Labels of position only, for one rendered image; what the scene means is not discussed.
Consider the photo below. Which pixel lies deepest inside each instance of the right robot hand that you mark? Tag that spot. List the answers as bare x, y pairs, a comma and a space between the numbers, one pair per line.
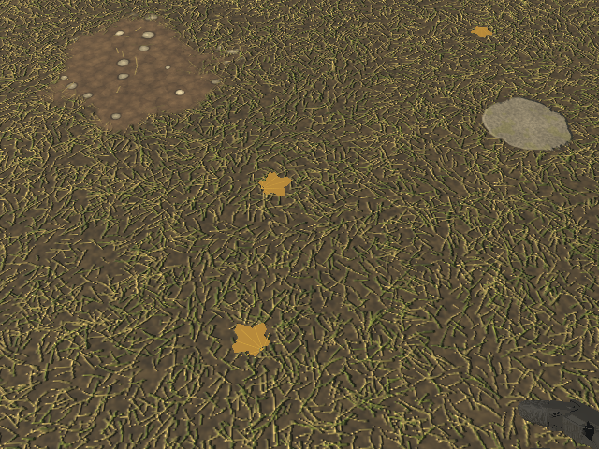
578, 421

